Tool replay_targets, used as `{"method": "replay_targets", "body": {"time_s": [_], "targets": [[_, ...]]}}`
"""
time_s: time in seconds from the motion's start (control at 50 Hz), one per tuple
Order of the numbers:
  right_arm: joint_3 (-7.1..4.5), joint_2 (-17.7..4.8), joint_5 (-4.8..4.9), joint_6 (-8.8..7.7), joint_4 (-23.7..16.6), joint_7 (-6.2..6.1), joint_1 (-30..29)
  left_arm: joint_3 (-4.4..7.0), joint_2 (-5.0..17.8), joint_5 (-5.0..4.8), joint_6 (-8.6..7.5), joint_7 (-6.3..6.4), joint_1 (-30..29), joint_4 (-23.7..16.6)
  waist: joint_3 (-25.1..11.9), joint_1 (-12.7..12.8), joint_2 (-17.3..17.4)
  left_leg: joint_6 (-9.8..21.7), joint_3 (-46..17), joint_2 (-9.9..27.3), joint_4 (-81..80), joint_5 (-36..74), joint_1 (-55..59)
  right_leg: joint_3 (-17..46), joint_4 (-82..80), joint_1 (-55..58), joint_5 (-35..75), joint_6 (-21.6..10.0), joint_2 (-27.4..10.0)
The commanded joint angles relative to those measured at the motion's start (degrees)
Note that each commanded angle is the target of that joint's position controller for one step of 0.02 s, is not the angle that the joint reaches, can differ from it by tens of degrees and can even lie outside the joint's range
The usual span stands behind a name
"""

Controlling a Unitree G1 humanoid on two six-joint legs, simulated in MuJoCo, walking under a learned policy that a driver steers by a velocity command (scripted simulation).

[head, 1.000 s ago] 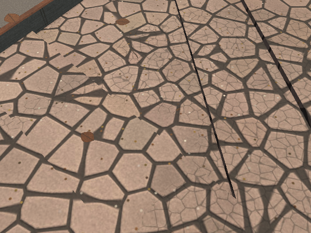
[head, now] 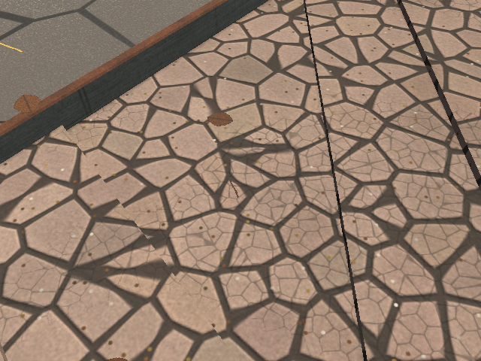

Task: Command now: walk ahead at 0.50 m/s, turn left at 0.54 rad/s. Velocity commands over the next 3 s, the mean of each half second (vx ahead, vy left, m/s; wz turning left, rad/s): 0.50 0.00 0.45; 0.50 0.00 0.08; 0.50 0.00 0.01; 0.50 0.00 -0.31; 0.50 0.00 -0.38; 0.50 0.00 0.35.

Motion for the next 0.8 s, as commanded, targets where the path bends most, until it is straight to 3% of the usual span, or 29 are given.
{"method": "replay_targets", "body": {"time_s": [0.02,0.08,0.16,0.2,0.22,0.24,0.26,0.28,0.3,0.32,0.34,0.36,0.38,0.4,0.44,0.46,0.54,0.6,0.68,0.74,0.78,0.8], "targets": [[0.45,-0.21,-0.15,-0.70,-4.88,1.12,-2.19,2.03,8.41,-0.23,-1.10,0.98,-4.03,-3.69,1.25,-0.26,-6.81,0.47,-0.86,2.05,-10.06,8.28,-3.78,7.18,-9.78,2.52,23.13,-8.07,-16.04],[1.26,0.55,-0.20,-0.79,-7.25,2.53,-8.35,2.32,9.90,-0.93,-0.52,1.47,-2.06,-2.59,2.47,1.90,-6.37,1.69,2.71,1.03,-19.14,14.11,-0.81,2.33,-10.84,3.43,21.21,-7.22,-15.88],[1.23,-0.90,-0.10,-0.53,-11.02,3.95,-14.45,2.88,12.08,-1.95,0.51,1.45,0.86,-0.81,3.83,2.61,-6.03,4.11,5.47,-0.47,-24.89,9.70,-0.07,-1.10,-8.20,9.50,24.66,-5.85,-17.95],[0.55,-2.76,-0.21,-0.31,-11.92,4.20,-13.61,3.35,14.15,-2.17,1.14,1.63,0.52,-0.91,1.70,0.73,-7.63,6.13,8.80,-3.68,-26.01,3.95,5.89,-3.60,-1.90,11.20,41.13,-4.57,-17.98],[-0.29,-4.39,-0.27,-0.07,-11.47,4.16,-10.16,3.60,15.23,-2.19,1.56,1.84,0.51,-0.97,-0.88,-1.64,-8.45,7.48,10.53,-5.95,-26.51,1.53,11.98,-4.97,4.59,11.08,50.37,-3.79,-17.65],[-1.79,-6.97,-0.10,0.22,-9.51,3.82,-2.18,3.46,15.39,-2.24,1.91,2.09,0.12,-1.21,-5.05,-6.20,-7.43,9.47,11.16,-8.10,-29.70,3.64,23.84,-6.82,15.25,7.48,52.89,-2.23,-16.14],[-3.67,-11.29,-0.14,0.74,-7.05,2.70,8.11,2.60,14.05,-1.30,1.65,2.30,0.86,-1.97,-10.71,-10.63,-2.98,12.67,1.87,-3.38,-30.38,4.16,42.81,-6.79,31.32,-6.11,39.26,-0.18,-14.21],[-4.09,-17.12,0.39,0.28,-7.06,2.22,7.58,-0.46,5.47,0.81,0.28,1.12,6.67,-4.85,-16.31,-4.23,11.69,22.95,-30.38,12.78,-34.99,-4.03,61.55,-3.81,52.22,-31.43,-15.58,2.90,-3.39],[-2.49,-12.16,0.21,-0.09,-7.98,2.15,10.60,0.27,10.19,-1.04,-1.80,0.09,3.12,-4.12,-23.24,-8.26,5.97,24.38,-41.47,16.08,-42.54,-10.09,63.03,8.33,58.27,-36.08,-20.64,2.10,-2.82],[-1.68,-9.80,-0.45,-0.60,-7.36,2.25,7.96,1.15,12.88,-3.38,-2.51,-0.28,-2.19,-5.82,-14.37,-8.58,3.60,21.33,-31.93,13.97,-43.57,-5.62,56.92,8.22,57.97,-40.12,-15.48,1.42,-5.37],[-1.21,-8.66,-0.48,-0.92,-7.64,2.23,4.08,0.80,12.15,-2.99,-2.74,-0.01,-3.77,-6.22,-9.07,-6.29,0.05,19.16,-24.40,11.45,-43.70,-0.04,48.24,7.49,53.59,-38.54,-10.62,1.02,-7.92],[-0.60,-6.85,-0.93,-1.05,-8.09,2.18,0.06,1.03,12.02,-1.66,-2.47,0.43,-4.42,-5.71,-5.52,-4.11,-1.73,17.59,-18.97,9.55,-44.51,6.68,40.09,7.08,48.94,-35.19,-7.85,1.42,-9.78],[0.04,-5.31,-1.70,-1.28,-8.72,2.14,-2.27,1.32,12.07,-1.20,-1.72,0.52,-3.30,-5.28,-4.25,-1.93,-0.82,16.96,-15.52,7.95,-45.96,11.96,34.31,7.44,46.54,-30.74,-6.00,1.67,-11.00],[0.17,-4.93,-1.86,-1.51,-8.82,2.16,-3.18,1.30,11.25,-1.04,-0.88,0.52,-2.05,-4.91,-3.97,-0.68,-0.47,17.02,-13.86,7.21,-47.58,13.62,30.88,7.29,44.59,-27.85,-5.03,2.17,-11.17],[-0.21,-6.20,-1.61,-2.35,-8.04,2.06,-2.81,0.91,9.28,-0.40,0.25,0.72,-1.67,-4.62,-3.20,-0.03,-1.03,17.95,-10.01,6.45,-50.16,17.86,27.11,6.13,40.68,-26.28,-1.21,3.73,-10.76],[-0.40,-7.05,-1.71,-2.76,-7.47,1.92,-2.29,1.06,9.40,-0.38,0.44,0.84,-3.11,-5.03,-2.01,-0.09,-1.32,17.75,-8.34,6.00,-51.09,18.93,26.44,6.37,38.19,-27.50,2.98,4.23,-10.78],[-0.22,-6.81,-0.87,-2.89,-4.77,0.66,1.12,0.55,7.71,-0.41,-0.18,0.22,-9.97,-6.70,-0.01,-2.26,-0.89,13.90,-2.41,2.44,-50.88,14.97,27.02,6.63,22.37,-27.64,21.46,4.28,-9.32],[-0.37,-7.53,-0.57,-2.85,-3.01,0.28,4.03,-0.04,6.84,-0.74,-0.52,-0.78,-14.95,-7.98,1.99,-4.32,-0.66,13.10,-2.96,3.51,-50.13,8.63,27.34,6.61,14.76,-25.99,28.55,3.26,-7.98],[-0.54,-7.70,-0.36,-2.34,-0.70,-0.22,8.24,-0.28,7.67,-0.81,-0.80,-2.45,-19.81,-10.08,4.29,-6.19,-1.16,13.13,-5.93,6.83,-43.25,7.72,35.25,8.28,9.87,-32.28,25.35,1.12,-8.04],[-0.90,-8.53,-0.64,-1.28,0.30,-0.64,10.27,-0.57,7.74,-1.08,-0.90,-3.28,-21.05,-10.83,4.39,-6.53,-0.73,12.21,-7.90,8.33,-38.47,13.26,38.88,7.57,7.96,-31.77,17.87,0.12,-7.06],[-1.02,-9.11,-0.52,-0.70,0.64,-0.59,10.22,-0.26,8.60,-1.25,-0.86,-3.10,-18.53,-10.19,3.12,-5.15,-0.06,11.13,-8.12,7.95,-34.20,22.27,39.18,5.79,7.30,-26.29,11.56,-1.10,-5.53],[-0.96,-9.54,-0.45,-0.54,0.63,-0.36,9.41,0.56,10.02,-1.10,-1.00,-2.70,-13.67,-8.82,-0.02,-2.32,-0.54,10.18,-6.79,6.06,-28.07,30.33,38.77,3.95,5.96,-18.72,11.05,-2.41,-3.79]]}}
